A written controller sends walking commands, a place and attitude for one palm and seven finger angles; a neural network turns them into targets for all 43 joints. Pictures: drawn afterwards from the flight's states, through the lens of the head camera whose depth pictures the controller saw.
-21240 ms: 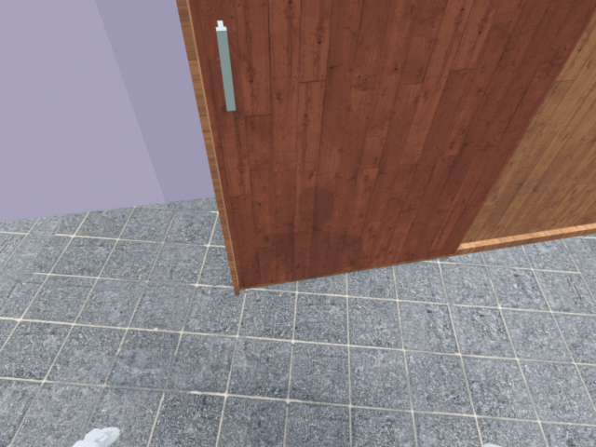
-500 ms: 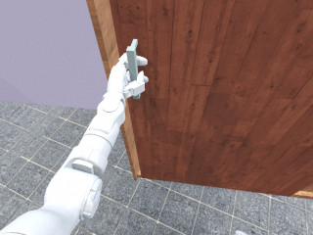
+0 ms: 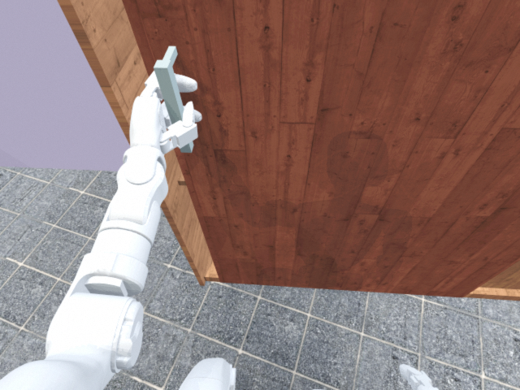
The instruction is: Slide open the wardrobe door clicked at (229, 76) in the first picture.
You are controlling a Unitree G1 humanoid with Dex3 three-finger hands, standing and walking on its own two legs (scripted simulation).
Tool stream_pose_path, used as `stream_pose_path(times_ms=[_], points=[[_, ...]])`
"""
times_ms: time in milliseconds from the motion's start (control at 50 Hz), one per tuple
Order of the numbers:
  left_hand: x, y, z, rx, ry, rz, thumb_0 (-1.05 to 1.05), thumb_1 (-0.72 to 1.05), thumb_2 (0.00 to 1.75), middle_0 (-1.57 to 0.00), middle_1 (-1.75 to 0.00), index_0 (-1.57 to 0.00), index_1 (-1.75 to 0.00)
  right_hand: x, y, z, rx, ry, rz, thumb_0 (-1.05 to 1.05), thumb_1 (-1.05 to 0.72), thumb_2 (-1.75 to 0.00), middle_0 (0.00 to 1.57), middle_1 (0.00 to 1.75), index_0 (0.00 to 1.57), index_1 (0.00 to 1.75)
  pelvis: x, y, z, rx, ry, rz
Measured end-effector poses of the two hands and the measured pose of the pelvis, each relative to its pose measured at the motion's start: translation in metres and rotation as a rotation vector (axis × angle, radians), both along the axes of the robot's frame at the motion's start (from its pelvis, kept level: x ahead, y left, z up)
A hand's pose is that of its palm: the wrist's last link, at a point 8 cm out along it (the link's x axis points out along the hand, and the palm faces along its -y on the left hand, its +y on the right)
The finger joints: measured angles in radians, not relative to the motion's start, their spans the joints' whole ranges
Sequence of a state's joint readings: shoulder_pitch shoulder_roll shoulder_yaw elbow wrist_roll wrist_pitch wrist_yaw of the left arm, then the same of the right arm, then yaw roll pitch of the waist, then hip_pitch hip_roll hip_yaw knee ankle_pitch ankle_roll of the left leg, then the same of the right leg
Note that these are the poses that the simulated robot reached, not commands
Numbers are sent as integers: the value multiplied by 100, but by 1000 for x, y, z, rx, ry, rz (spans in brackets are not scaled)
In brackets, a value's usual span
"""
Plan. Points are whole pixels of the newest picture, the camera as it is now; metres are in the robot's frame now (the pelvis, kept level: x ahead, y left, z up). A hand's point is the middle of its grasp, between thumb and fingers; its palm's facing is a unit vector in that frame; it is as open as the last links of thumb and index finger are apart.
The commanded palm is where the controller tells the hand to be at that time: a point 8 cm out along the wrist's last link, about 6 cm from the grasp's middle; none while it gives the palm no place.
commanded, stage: step sideways, sliding the door along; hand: left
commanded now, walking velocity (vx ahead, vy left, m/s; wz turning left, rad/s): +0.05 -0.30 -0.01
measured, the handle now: (179, 103) +0.49 +0.17 +0.16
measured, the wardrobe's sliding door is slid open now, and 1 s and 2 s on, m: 0.07 0.20 0.52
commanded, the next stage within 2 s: stop walking and hold the door there in 1.98 s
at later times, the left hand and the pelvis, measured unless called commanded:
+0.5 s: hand (207, 122) +0.45 +0.11 +0.15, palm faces +0.38 -0.92 -0.08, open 6.0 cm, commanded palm +0.42 +0.08 +0.15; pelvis +0.02 -0.14 +0.00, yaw +2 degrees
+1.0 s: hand (288, 123) +0.46 -0.01 +0.15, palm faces +0.47 -0.88 -0.06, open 6.1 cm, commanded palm +0.42 -0.04 +0.15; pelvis +0.10 -0.28 +0.01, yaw +4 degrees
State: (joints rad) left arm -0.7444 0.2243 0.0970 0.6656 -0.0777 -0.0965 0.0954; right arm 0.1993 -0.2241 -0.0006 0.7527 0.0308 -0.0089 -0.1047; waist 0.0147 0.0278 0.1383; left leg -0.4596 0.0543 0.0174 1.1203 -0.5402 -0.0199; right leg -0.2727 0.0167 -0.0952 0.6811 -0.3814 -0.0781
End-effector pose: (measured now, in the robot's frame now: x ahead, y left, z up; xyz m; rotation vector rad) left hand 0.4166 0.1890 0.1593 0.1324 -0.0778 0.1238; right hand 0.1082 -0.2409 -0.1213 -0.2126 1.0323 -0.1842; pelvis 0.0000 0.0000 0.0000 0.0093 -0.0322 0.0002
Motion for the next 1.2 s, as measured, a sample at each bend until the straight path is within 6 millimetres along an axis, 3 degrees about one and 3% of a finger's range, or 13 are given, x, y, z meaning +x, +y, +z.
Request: stream_pose_path(times_ms=[100, 160, 240, 400, 540, 640, 720, 840, 920, 1000, 1080, 1140, 1200], points=[[1, -2, -2, -3, -27, 18, -2, 73, 86, -45, -140, -34, -140, 17, -24, 20, -73, -10, 48, 2, -90, -90, 20, 30, 20, 30, 4, -12, 9, 27, 22, 9], [3, -2, -5, -21, -74, 17, -1, 74, 86, -45, -140, -35, -140, 32, -35, 22, -108, -60, 55, 2, -90, -90, 20, 30, 20, 30, 6, -16, 0, 10, 36, 3], [2, -7, -6, -56, -86, 47, 0, 77, 86, -45, -140, -30, -140, 47, -37, 24, -54, -92, 58, 1, -90, -90, 20, 30, 20, 30, 0, -30, 3, -7, -4, -19], [-1, -20, -4, -65, -48, 147, 0, 80, 86, -40, -140, -24, -140, 61, -44, 23, 58, -47, 149, 1, -90, -90, 20, 30, 20, 30, 7, -86, 13, -78, -3, -5], [-3, -39, -4, -6, -51, 309, -2, 75, 86, -42, -140, -18, -140, 94, -97, -6, 128, -57, 231, 1, -90, -90, 21, 30, 20, 30, 28, -159, -7, -57, -2, 41], [-4, -57, -2, 47, -21, 373, -4, 74, 84, -44, -140, -16, -140, 122, -147, -10, 69, -60, 196, 2, -90, -90, 21, 30, 20, 30, 37, -178, 2, -20, 25, 105], [-3, -74, -4, -8, -70, 350, -2, 76, 84, -44, -140, -18, -140, 141, -173, 4, -13, -88, 199, 2, -91, -90, 20, 30, 20, 30, 46, -186, 3, -47, 30, 122], [-2, -108, -6, -91, -125, 333, 1, 79, 85, -44, -140, -18, -140, 163, -188, 36, 12, -113, 268, 2, -91, -90, 20, 30, 20, 30, 62, -221, 17, -73, -5, 85], [-3, -131, -6, -78, -119, 326, 1, 79, 84, -44, -140, -20, -140, 183, -198, 46, 48, -170, 301, 2, -90, -90, 20, 30, 20, 30, 77, -248, 19, -90, -18, 76], [-3, -157, -6, -30, -119, 348, -1, 77, 84, -44, -140, -20, -140, 207, -212, 42, 112, -239, 326, 1, -90, -90, 20, 30, 20, 30, 96, -281, 12, -79, -34, 71], [-3, -187, -7, 40, -137, 398, -2, 74, 84, -44, -140, -19, -140, 235, -235, 24, 187, -301, 331, 1, -90, -90, 20, 30, 20, 30, 114, -319, -7, -43, -42, 86], [-4, -211, -6, 64, -118, 406, -4, 73, 82, -45, -140, -18, -140, 248, -257, 18, 172, -317, 290, 2, -90, -90, 20, 30, 20, 30, 113, -327, -4, -22, -7, 79], [-5, -235, -6, 50, -124, 368, -3, 75, 81, -45, -140, -19, -140, 247, -277, 21, 138, -304, 253, 2, -90, -90, 20, 30, 20, 30, 109, -332, 4, -3, 22, 77]])
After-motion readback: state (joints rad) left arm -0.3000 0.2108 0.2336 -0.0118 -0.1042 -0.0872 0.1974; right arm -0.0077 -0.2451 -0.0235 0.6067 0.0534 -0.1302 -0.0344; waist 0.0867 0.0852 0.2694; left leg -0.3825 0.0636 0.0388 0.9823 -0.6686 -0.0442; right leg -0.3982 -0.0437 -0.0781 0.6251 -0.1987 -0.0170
